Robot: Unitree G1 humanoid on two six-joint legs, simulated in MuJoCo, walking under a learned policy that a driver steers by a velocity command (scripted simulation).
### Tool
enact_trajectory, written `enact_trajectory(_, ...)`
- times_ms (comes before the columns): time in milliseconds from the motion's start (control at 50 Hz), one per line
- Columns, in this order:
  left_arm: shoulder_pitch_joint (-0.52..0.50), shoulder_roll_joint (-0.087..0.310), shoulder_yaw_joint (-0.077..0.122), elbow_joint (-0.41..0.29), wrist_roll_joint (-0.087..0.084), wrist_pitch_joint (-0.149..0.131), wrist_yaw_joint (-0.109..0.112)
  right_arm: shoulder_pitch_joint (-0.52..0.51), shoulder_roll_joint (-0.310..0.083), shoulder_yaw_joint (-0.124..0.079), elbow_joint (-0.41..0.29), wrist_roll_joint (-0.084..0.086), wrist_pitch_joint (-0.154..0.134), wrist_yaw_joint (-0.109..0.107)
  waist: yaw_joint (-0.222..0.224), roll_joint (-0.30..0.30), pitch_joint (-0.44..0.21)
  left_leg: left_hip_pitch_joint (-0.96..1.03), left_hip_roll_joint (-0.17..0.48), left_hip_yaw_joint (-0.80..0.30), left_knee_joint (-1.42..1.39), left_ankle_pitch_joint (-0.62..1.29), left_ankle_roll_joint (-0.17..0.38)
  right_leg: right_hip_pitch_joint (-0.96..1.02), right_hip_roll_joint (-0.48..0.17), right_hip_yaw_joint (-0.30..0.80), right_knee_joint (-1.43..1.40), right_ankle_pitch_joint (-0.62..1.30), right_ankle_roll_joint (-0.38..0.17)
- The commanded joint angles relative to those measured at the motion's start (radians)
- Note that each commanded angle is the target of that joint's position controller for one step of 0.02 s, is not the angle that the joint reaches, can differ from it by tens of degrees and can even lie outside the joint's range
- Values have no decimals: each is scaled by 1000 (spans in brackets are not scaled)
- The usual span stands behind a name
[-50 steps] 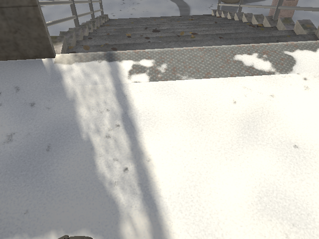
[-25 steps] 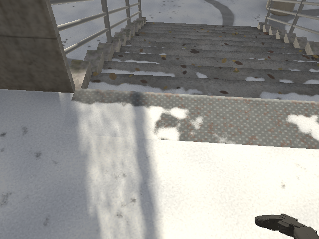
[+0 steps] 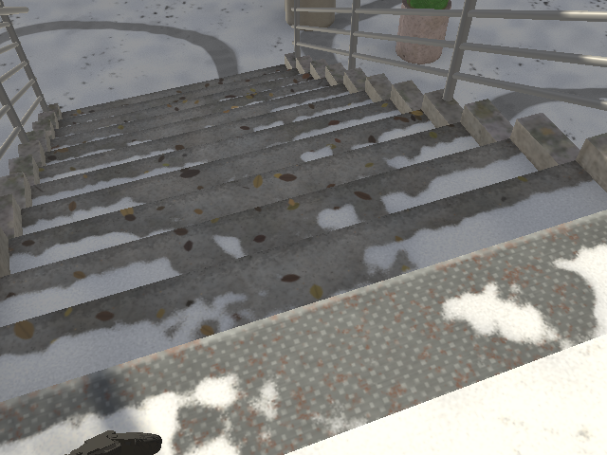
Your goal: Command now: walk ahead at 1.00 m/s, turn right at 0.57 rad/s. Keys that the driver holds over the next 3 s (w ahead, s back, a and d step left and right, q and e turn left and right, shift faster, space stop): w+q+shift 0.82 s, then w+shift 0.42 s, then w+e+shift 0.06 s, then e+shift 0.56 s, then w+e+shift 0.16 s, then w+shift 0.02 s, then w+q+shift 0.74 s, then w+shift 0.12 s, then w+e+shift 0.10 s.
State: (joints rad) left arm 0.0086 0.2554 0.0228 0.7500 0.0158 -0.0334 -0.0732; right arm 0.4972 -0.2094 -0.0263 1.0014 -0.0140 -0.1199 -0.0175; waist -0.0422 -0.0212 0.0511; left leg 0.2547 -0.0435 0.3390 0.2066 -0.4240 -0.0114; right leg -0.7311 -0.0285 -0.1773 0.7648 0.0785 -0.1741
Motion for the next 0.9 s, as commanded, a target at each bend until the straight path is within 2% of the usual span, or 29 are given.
enact_trajectory(20, 255, 97, 26, 31, 15, -5, 9, -87, -240, -40, -85, -1, 7, -38, 215, 149, -50, -242, 293, -52, 278, 1538, 18, 483, 119, -6, -52, -71, -51)
enact_trajectory(40, 469, 141, 51, 105, 18, -2, 27, -134, -251, -43, -95, -15, 22, -36, 305, 158, -126, -278, 304, -86, 503, 1516, 54, 666, 119, 58, -76, -148, -80)
enact_trajectory(60, 624, 186, 82, 152, 18, 2, 48, -191, -263, -52, -101, -16, 38, -27, 391, 112, -153, -385, 232, -82, 884, 1223, 92, 826, 83, 145, -206, -224, -114)
enact_trajectory(80, 552, 257, 103, 158, 12, 8, 65, -178, -119, -26, -130, -19, 31, -8, 260, -202, -143, -697, 46, -124, 1322, -13, 96, 966, -92, 358, -174, -194, -85)
enact_trajectory(100, 493, 306, 102, 108, 34, -9, 64, 13, -59, -4, -190, 39, 18, -1, 125, -207, -366, -934, -12, -433, 1491, -85, 113, 1171, -325, 840, -304, -319, -241)
enact_trajectory(120, 444, 224, 101, 106, 26, -11, 71, -123, -123, -8, -192, 37, 7, -1, 172, -45, -236, -1050, 42, -415, 1461, 30, 119, 1035, -328, 854, -506, -580, -216)
enact_trajectory(140, 399, 144, 79, 117, 28, -21, 76, -156, -143, -14, -197, 32, 8, 6, 117, 46, -47, -1056, 97, -401, 1378, 104, 121, 832, -314, 744, -566, -629, -173)
enact_trajectory(160, 348, 92, 64, 121, 34, -41, 73, -184, -123, -14, -189, 17, 20, 12, 72, 117, 13, -1005, 141, -422, 1297, 146, 118, 694, -278, 647, -584, -575, -118)
enact_trajectory(200, 335, 44, 42, 135, 21, -78, 78, -119, -83, -7, -150, -4, 71, 35, 7, 112, 46, -858, 188, -450, 1203, 206, 94, 493, -217, 449, -625, -471, -29)
enact_trajectory(260, 368, 80, 48, 157, 5, -114, 64, -209, -58, -7, -186, 8, 110, 55, 8, 40, 83, -913, 207, -424, 1063, 313, 81, 472, -147, 222, -657, -199, 83)
enact_trajectory(320, 430, 58, 40, 177, -6, -126, 56, -352, -50, -1, -236, 15, 103, 57, 53, -1, 101, -951, 158, -306, 860, 475, 111, 551, -62, 20, -648, 178, 157)
enact_trajectory(380, 479, 64, 26, 189, -11, -118, 79, -437, -49, 6, -271, 12, 86, 70, 72, -9, 97, -957, 107, -190, 658, 561, 162, 698, -69, -71, -620, 456, 184)
enact_trajectory(420, 470, 111, 25, 181, -16, -111, 106, -461, -86, -3, -280, 3, 75, 91, 55, -19, 75, -832, 33, -123, 467, 622, 174, 746, -94, -106, -570, 694, 203)
enact_trajectory(460, 409, 191, 45, 154, -16, -91, 141, -261, -137, -25, -227, 6, 89, 93, -67, -117, -43, -544, -61, -105, 528, 506, 182, 718, -133, -121, -345, 1045, 214)
enact_trajectory(500, 218, 248, 68, 97, 4, -57, 154, 197, -247, -81, -104, 7, 111, 62, -311, -127, -206, -124, -51, -236, 579, 275, 260, 529, -177, -61, 213, 1046, 202)
enact_trajectory(520, 144, 216, 74, 96, 0, -42, 136, 252, -280, -106, -86, 35, 113, 40, -345, 30, -165, -56, 18, -361, 449, 274, 331, 382, -21, -51, 696, 258, 189)
enact_trajectory(540, 161, 33, 24, 44, 29, -58, 117, 114, -302, -103, -102, 36, 118, 31, -169, 257, -73, -64, 79, -554, 495, 552, 334, 92, 106, 31, 975, -582, 167)
enact_trajectory(560, 243, 24, 12, -74, -8, -79, 109, 20, -340, -104, -156, 4, 117, 26, -52, 265, -240, 125, 248, -1002, 304, 557, 540, -156, 119, 230, 1042, -589, 214)
enact_trajectory(580, 233, 73, 5, -76, 13, -104, 102, -28, -296, -106, -192, 5, 111, 13, -41, 72, -198, 8, 302, -1133, 130, 359, 530, -165, 60, 300, 864, -505, 198)
enact_trajectory(600, 219, 124, 17, -59, 16, -105, 99, -85, -251, -97, -204, -1, 108, 9, 10, -58, -74, -201, 278, -1056, 86, 264, 486, -95, 4, 303, 729, -457, 201)
enact_trajectory(640, 202, 118, 16, -55, 48, -52, 106, -146, -230, -77, -224, -4, 78, 11, 82, -107, 18, -485, 191, -915, 105, 322, 425, 51, -45, 289, 513, -495, 225)
enact_trajectory(660, 169, 106, 11, -72, 53, -20, 108, -169, -211, -63, -230, 6, 61, 15, 97, -104, 44, -632, 128, -830, 96, 360, 394, 154, -56, 265, 380, -497, 244)
enact_trajectory(680, 177, 111, 15, -59, 56, 2, 99, -172, -218, -67, -234, 14, 56, 19, 91, -77, 23, -662, 88, -767, 124, 458, 393, 206, -67, 255, 300, -446, 260)
enact_trajectory(700, 167, 70, 0, -81, 71, 13, 83, -128, -246, -74, -220, 21, 54, 15, 70, -11, -22, -669, 76, -736, 141, 653, 393, 246, -55, 200, 301, -373, 255)
enact_trajectory(740, 191, 63, 5, -67, 42, 9, 69, -66, -217, -63, -219, 8, 55, 18, 38, 45, -89, -607, 54, -680, 240, 831, 346, 256, -60, 194, 315, -62, 202)
enact_trajectory(780, 4, 143, 41, -141, 21, -7, 66, 84, -208, -58, -176, 12, 52, 3, -44, -10, -33, -418, 28, -770, 328, 532, 327, -39, -47, 273, 131, 52, 181)
enact_trajectory(820, -62, 82, 17, -162, 43, -18, 40, 56, -188, -50, -192, 22, 70, -8, -72, 33, -66, -505, -31, -737, 421, 345, 277, 119, 12, 237, -31, 265, 169)
enact_trajectory(860, -4, 30, 1, -141, 29, -25, 14, 17, -185, -42, -204, 31, 80, -16, -59, 98, -78, -671, -56, -684, 444, 248, 238, 368, 58, 176, -92, 414, 156)
enact_trajectory(900, 71, 40, 14, -123, 8, -41, 21, -39, -182, -37, -221, 4, 79, -19, -34, 155, -96, -725, -51, -682, 553, 231, 209, 543, 84, 172, -51, 465, 150)
